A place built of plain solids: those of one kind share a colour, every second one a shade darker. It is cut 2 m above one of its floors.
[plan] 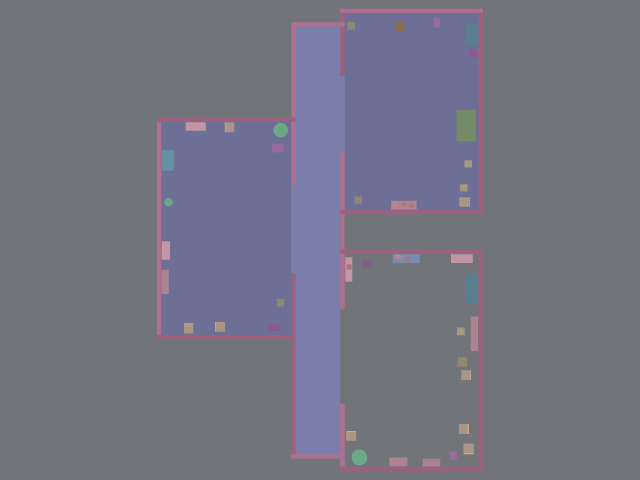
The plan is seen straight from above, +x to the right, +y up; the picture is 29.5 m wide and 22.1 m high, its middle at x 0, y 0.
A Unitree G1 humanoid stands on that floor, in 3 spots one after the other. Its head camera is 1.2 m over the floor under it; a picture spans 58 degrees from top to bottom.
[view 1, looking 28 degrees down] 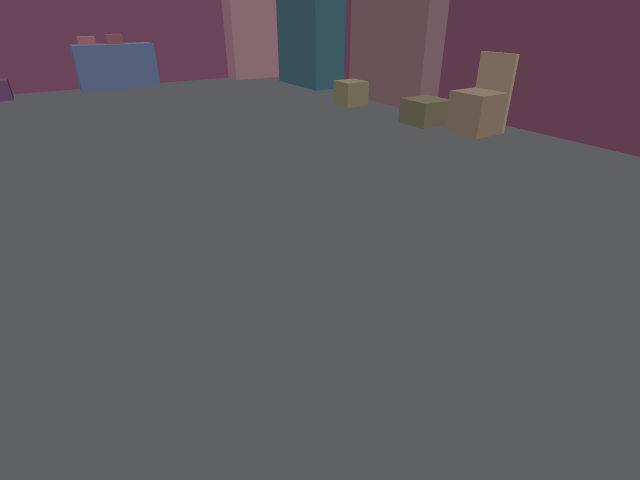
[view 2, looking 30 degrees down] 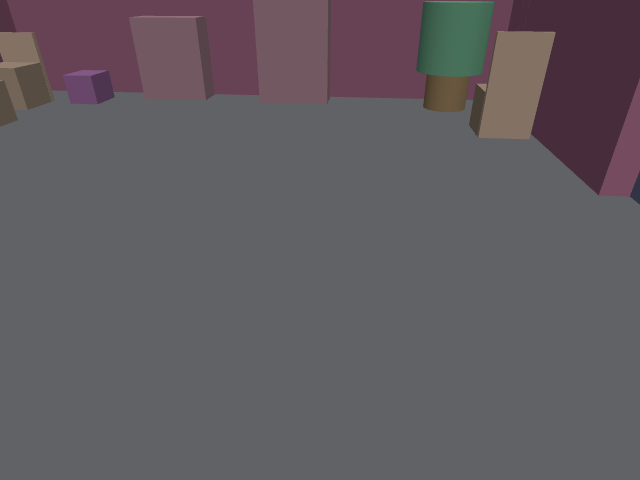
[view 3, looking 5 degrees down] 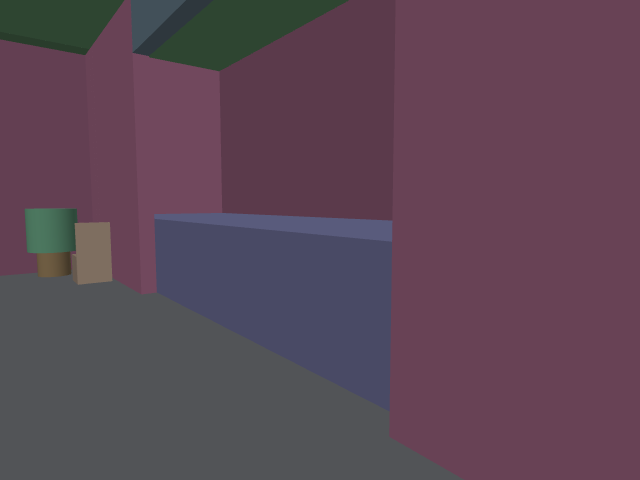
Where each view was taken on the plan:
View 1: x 2.72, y -9.40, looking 58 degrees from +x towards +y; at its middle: ground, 2.56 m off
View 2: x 2.72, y -4.67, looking -84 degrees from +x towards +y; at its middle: ground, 2.40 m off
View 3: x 2.72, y -1.71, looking -128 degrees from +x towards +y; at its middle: floor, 2.92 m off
